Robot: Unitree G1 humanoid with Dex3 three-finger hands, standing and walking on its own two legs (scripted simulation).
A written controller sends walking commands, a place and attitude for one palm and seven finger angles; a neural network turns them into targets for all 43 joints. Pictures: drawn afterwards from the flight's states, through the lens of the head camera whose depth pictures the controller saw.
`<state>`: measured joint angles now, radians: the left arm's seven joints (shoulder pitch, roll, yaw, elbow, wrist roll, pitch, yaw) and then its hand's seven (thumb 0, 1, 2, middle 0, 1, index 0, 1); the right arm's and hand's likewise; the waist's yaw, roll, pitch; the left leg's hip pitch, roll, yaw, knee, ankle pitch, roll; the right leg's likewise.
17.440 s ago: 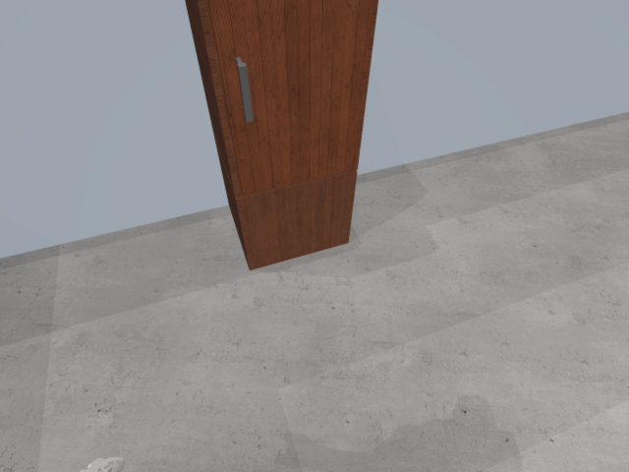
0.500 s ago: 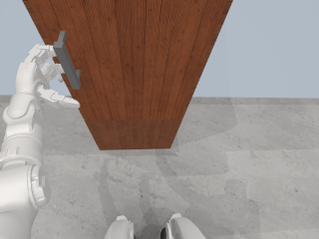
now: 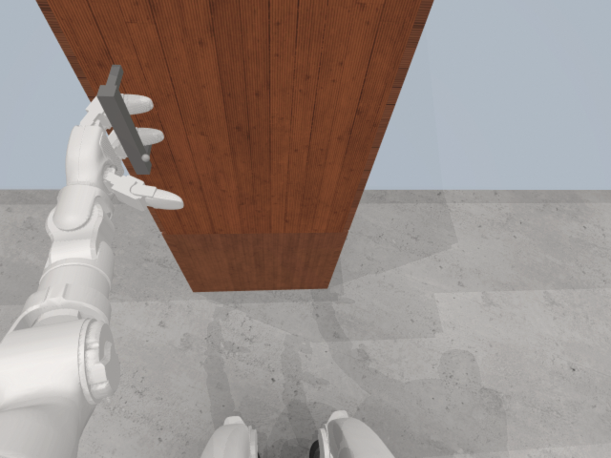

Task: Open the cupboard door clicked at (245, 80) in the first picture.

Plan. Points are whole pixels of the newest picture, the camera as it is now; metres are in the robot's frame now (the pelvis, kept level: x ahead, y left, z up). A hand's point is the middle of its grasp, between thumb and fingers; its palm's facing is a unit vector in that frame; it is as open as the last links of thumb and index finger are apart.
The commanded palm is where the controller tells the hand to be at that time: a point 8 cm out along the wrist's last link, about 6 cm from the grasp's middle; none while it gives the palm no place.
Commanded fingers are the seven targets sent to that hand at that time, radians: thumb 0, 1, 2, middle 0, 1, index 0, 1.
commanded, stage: slide the fingers in behind the handle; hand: left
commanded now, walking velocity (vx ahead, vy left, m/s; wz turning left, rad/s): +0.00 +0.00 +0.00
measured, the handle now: (130, 124) +0.54 +0.21 +0.08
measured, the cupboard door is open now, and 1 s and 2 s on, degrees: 0 1 27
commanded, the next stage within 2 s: close the thumb around the handle in 0.50 s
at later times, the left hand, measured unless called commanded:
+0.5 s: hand (147, 158) +0.48 +0.18 +0.07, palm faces +0.00 -1.00 -0.01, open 14.0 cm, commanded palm +0.46 +0.22 +0.07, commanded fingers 0.00 -0.50 0.30 -0.30 -1.20 -0.30 -1.20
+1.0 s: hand (148, 157) +0.49 +0.18 +0.07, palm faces +0.01 -1.00 -0.02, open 9.6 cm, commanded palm +0.46 +0.22 +0.07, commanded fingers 0.00 0.68 0.80 -0.38 -1.33 -0.38 -1.33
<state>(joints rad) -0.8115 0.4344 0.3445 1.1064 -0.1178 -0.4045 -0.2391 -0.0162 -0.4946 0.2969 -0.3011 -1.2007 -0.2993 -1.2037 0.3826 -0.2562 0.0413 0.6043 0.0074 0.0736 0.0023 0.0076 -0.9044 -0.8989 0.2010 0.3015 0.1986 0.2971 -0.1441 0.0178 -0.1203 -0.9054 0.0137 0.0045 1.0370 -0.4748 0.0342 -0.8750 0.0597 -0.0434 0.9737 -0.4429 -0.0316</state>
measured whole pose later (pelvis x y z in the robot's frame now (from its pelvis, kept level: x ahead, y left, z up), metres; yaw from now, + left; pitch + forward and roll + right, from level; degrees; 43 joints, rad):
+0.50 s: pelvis +0.00 +0.00 +0.00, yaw +1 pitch +20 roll -2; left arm -0.84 0.44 0.33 1.14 -0.12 -0.41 -0.24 -0.02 -0.49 0.30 -0.30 -1.20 -0.29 -1.20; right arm 0.38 -0.27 0.03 0.62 0.01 0.06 0.00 0.01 -0.90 -0.90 0.20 0.30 0.20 0.30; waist -0.14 0.02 -0.12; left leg -0.92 0.01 -0.01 1.05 -0.47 0.03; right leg -0.89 0.06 -0.05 0.98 -0.45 -0.04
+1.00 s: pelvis +0.00 +0.00 +0.00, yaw +1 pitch +20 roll -3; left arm -0.83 0.42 0.30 1.12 -0.13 -0.41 -0.20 -0.01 0.16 0.58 -0.34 -1.27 -0.33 -1.27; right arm 0.38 -0.26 0.03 0.63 0.00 0.07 0.01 0.01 -0.90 -0.90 0.20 0.30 0.20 0.30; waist -0.13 0.02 -0.12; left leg -0.92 0.00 0.00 1.04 -0.48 0.03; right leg -0.89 0.05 -0.05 0.98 -0.45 -0.03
